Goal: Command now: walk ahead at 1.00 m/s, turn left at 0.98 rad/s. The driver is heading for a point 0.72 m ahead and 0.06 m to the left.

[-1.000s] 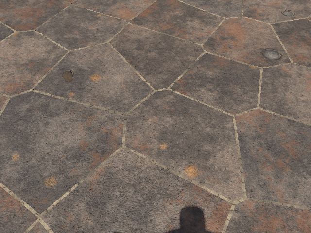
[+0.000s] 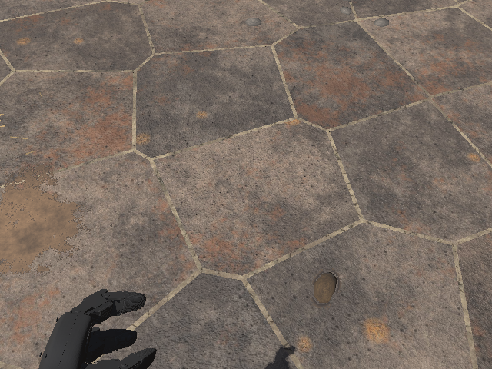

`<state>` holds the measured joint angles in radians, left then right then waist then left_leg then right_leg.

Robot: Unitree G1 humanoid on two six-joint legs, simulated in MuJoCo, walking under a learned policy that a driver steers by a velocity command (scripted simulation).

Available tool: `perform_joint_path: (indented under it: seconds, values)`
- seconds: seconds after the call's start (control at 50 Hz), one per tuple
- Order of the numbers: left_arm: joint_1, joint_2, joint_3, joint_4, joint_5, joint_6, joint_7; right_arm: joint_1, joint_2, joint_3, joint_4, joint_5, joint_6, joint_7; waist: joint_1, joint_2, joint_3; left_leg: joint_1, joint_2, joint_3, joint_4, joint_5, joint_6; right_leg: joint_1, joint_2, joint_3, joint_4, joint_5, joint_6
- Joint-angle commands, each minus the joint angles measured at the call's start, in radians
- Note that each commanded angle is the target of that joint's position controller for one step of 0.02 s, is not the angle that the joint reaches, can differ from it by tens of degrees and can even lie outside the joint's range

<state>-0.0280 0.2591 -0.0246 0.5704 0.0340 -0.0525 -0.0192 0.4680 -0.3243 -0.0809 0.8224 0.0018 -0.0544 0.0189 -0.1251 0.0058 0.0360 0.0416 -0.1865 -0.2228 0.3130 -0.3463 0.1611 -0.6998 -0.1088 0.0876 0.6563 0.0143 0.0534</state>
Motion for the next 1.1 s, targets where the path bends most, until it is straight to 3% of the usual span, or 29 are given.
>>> perform_joint_path:
  seconds: [0.02, 0.04, 0.06, 0.08, 0.1, 0.12, 0.14, 0.18, 0.28, 0.34, 0.42, 0.46, 0.5, 0.52, 0.54, 0.56, 0.58, 0.62, 0.64, 0.68, 0.74, 0.84, 0.92, 0.94, 0.96, 0.98, 1.0, 1.04, 1.1]
  values:
    - [-0.013, 0.120, 0.037, -0.058, -0.010, -0.014, 0.008, -0.072, -0.185, -0.050, -0.079, 0.002, -0.016, -0.010, 0.070, 0.036, -0.016, -0.217, 0.201, -0.194, -0.009, 0.610, 0.046, 0.372, 0.093, -0.058, -0.125, 0.033, -0.019]
    - [0.072, 0.160, 0.055, -0.033, -0.011, -0.016, 0.018, -0.083, -0.209, -0.055, -0.081, -0.004, -0.015, -0.013, 0.110, 0.037, -0.075, -0.176, 0.199, -0.197, 0.104, 0.751, 0.023, 0.470, 0.123, -0.057, -0.126, -0.055, -0.028]
    - [0.229, 0.204, 0.077, 0.003, -0.013, -0.021, 0.031, -0.114, -0.242, -0.060, -0.084, -0.010, -0.016, -0.009, 0.206, 0.022, -0.167, -0.186, 0.177, -0.174, 0.301, 0.823, -0.001, 0.640, 0.132, -0.070, -0.125, -0.149, -0.039]
    - [0.449, 0.252, 0.101, 0.050, -0.004, -0.026, 0.052, -0.164, -0.213, -0.051, -0.098, -0.015, -0.025, -0.005, 0.323, 0.010, -0.264, -0.323, 0.137, -0.136, 0.571, 0.736, -0.022, 0.892, 0.061, -0.026, -0.089, -0.258, -0.058]
    - [0.610, 0.321, 0.122, 0.074, 0.036, -0.032, 0.068, -0.156, -0.046, -0.007, -0.136, -0.006, -0.036, -0.010, 0.338, -0.212, -0.385, -0.564, 0.049, -0.038, 0.927, 0.080, -0.027, 1.132, -0.218, 0.303, -0.162, -0.676, -0.098]
    - [0.481, 0.368, 0.134, 0.060, 0.041, -0.026, 0.055, -0.053, -0.015, 0.020, -0.194, 0.026, -0.030, -0.008, 0.195, -0.468, -0.446, -0.768, 0.034, 0.055, 1.096, -0.166, -0.039, 1.133, -0.385, 0.861, -0.413, -0.858, -0.175]
    - [0.345, 0.245, 0.119, 0.033, 0.030, -0.019, 0.049, -0.131, -0.089, 0.015, -0.156, -0.006, -0.008, -0.017, 0.195, -0.247, -0.268, -0.835, 0.132, 0.082, 1.130, -0.036, -0.034, 0.975, -0.327, 0.760, -0.422, -0.953, -0.186]
    - [0.309, 0.146, 0.095, 0.063, 0.024, -0.013, 0.042, -0.229, -0.107, 0.009, -0.158, -0.032, 0.013, 0.010, 0.185, -0.048, -0.105, -0.799, 0.208, 0.127, 1.043, 0.057, -0.052, 0.759, -0.236, 0.402, -0.403, -0.608, -0.162]
    - [0.388, 0.099, 0.081, 0.183, -0.011, -0.057, 0.017, -0.358, -0.025, 0.041, -0.256, -0.040, 0.063, 0.058, 0.133, -0.084, 0.006, -0.846, 0.286, 0.153, 0.982, 0.143, -0.071, 0.620, -0.177, 0.012, -0.484, -0.181, -0.119]
    - [0.364, 0.116, 0.081, 0.200, -0.004, -0.076, 0.015, -0.447, -0.032, 0.051, -0.305, -0.034, 0.064, 0.068, 0.106, -0.080, 0.058, -0.818, 0.283, 0.182, 0.824, 0.290, -0.074, 0.556, -0.137, -0.166, -0.542, -0.021, -0.109]
    - [0.478, 0.152, 0.084, 0.260, 0.000, -0.074, 0.016, -0.567, -0.009, 0.074, -0.312, -0.040, 0.046, 0.084, 0.146, -0.017, 0.136, -0.656, 0.195, 0.336, 0.485, 0.347, -0.012, 0.591, -0.101, -0.313, -0.622, 0.305, -0.101]
    - [0.513, 0.210, 0.090, 0.274, -0.001, -0.062, 0.026, -0.545, -0.025, 0.070, -0.288, -0.043, 0.038, 0.072, 0.118, -0.076, 0.087, -0.550, 0.116, 0.386, 0.423, 0.286, 0.020, 0.708, -0.127, -0.332, -0.521, 0.798, -0.104]
    - [0.502, 0.280, 0.101, 0.278, 0.000, -0.032, 0.042, -0.354, -0.078, 0.047, -0.226, -0.051, 0.029, 0.050, 0.000, -0.138, -0.050, -0.336, 0.052, 0.375, 0.392, 0.137, 0.054, 0.774, -0.168, -0.331, -0.200, 1.106, -0.121]
    - [0.468, 0.290, 0.101, 0.266, -0.001, -0.020, 0.046, -0.153, -0.115, 0.026, -0.158, -0.050, 0.025, 0.036, -0.092, -0.148, -0.145, -0.116, 0.050, 0.327, 0.314, 0.124, 0.082, 0.711, -0.171, -0.324, 0.049, 1.062, -0.134]
    - [0.446, 0.269, 0.099, 0.251, 0.000, -0.017, 0.045, -0.006, -0.171, -0.005, -0.105, -0.057, 0.029, 0.016, -0.147, -0.109, -0.216, 0.142, 0.123, 0.209, 0.267, 0.071, 0.101, 0.514, -0.120, -0.327, 0.388, 0.723, -0.129]
    - [0.513, 0.108, 0.070, 0.194, -0.020, -0.025, 0.020, -0.101, -0.257, -0.026, -0.123, -0.053, 0.039, -0.006, 0.035, 0.225, -0.290, 0.408, 0.430, -0.274, 0.206, 0.114, 0.150, 0.104, 0.077, -0.303, 0.814, -0.457, -0.064]
    - [0.477, 0.174, 0.075, 0.144, -0.042, -0.034, 0.028, -0.080, -0.265, -0.033, -0.157, -0.044, 0.038, -0.010, -0.003, 0.101, -0.448, 0.463, 0.545, -0.530, 0.107, 0.394, 0.251, -0.013, 0.108, -0.092, 0.978, -0.467, -0.073]
    - [0.386, 0.133, 0.060, 0.142, -0.047, -0.043, 0.036, -0.117, -0.165, -0.015, -0.091, -0.020, 0.012, -0.026, 0.069, -0.040, -0.130, 0.131, 0.482, -0.231, 0.082, 0.852, 0.205, -0.019, 0.028, -0.062, 0.819, -0.375, -0.068]
    - [0.380, 0.115, 0.058, 0.152, -0.028, -0.032, 0.034, -0.161, -0.111, 0.001, -0.082, -0.020, -0.001, -0.027, 0.114, -0.074, -0.064, 0.001, 0.431, -0.142, 0.062, 0.857, 0.161, 0.030, 0.000, -0.051, 0.707, -0.389, -0.064]
    - [0.430, 0.095, 0.056, 0.181, -0.001, 0.005, 0.022, -0.193, -0.054, 0.027, -0.070, -0.012, -0.017, -0.026, 0.172, -0.056, -0.022, -0.177, 0.392, -0.023, -0.009, 0.981, 0.123, 0.169, 0.000, -0.057, 0.570, -0.395, -0.049]
    - [0.384, 0.049, 0.049, 0.165, 0.003, 0.017, 0.003, -0.197, -0.070, 0.028, -0.033, -0.007, -0.034, -0.015, 0.197, 0.003, -0.020, -0.249, 0.294, 0.123, -0.042, 1.101, 0.087, 0.231, 0.038, -0.118, 0.323, -0.283, -0.049]
    - [0.250, 0.042, 0.041, 0.155, -0.015, 0.003, 0.007, -0.143, -0.052, 0.032, 0.022, 0.004, -0.041, -0.010, 0.121, 0.059, -0.051, -0.191, 0.240, 0.203, -0.027, 0.954, -0.006, 0.370, 0.112, -0.173, -0.044, 0.134, -0.084]
    - [0.467, 0.110, 0.068, 0.248, 0.012, -0.021, 0.024, -0.177, -0.098, 0.021, 0.045, 0.003, -0.026, -0.033, 0.233, 0.039, -0.082, -0.135, 0.247, 0.182, 0.292, 0.940, -0.067, 0.578, 0.133, -0.136, -0.198, 0.187, -0.138]
    - [0.517, 0.171, 0.081, 0.268, 0.016, -0.034, 0.028, -0.141, -0.090, 0.022, 0.039, 0.007, -0.023, -0.037, 0.236, -0.050, -0.118, -0.193, 0.168, 0.214, 0.509, 0.646, -0.091, 0.687, 0.016, -0.048, -0.187, 0.655, -0.164]
    - [0.501, 0.216, 0.088, 0.258, 0.013, -0.028, 0.025, 0.104, 0.042, 0.045, 0.069, 0.033, -0.011, -0.039, 0.135, -0.305, -0.315, -0.379, 0.034, 0.215, 0.898, -0.266, -0.133, 0.941, -0.309, 0.259, -0.088, 1.228, -0.383]
    - [0.499, 0.164, 0.077, 0.239, -0.029, -0.017, 0.017, 0.108, -0.022, 0.037, 0.111, 0.016, 0.009, -0.050, 0.164, -0.157, -0.426, -0.401, 0.014, 0.067, 0.976, -0.284, -0.128, 0.930, -0.314, 0.359, -0.134, 1.158, -0.421]
    - [0.402, 0.139, 0.073, 0.225, -0.043, -0.008, 0.021, 0.026, -0.051, 0.030, 0.102, 0.000, 0.019, -0.050, 0.145, -0.086, -0.314, -0.430, 0.058, 0.049, 0.988, -0.213, -0.137, 0.803, -0.275, 0.293, -0.203, 0.890, -0.406]
    - [0.283, 0.052, 0.042, 0.219, -0.033, 0.001, 0.032, -0.101, -0.039, 0.035, 0.082, -0.022, 0.038, -0.044, 0.120, -0.034, -0.136, -0.435, 0.129, 0.082, 0.853, -0.147, -0.150, 0.595, -0.188, 0.177, -0.297, 0.594, -0.333]
    - [0.268, 0.063, 0.037, 0.253, -0.012, 0.010, 0.033, -0.072, 0.020, 0.052, 0.113, -0.023, 0.084, -0.034, 0.083, -0.084, -0.125, -0.260, 0.137, 0.151, 0.649, -0.122, -0.170, 0.422, -0.108, 0.058, -0.359, 0.412, -0.277]
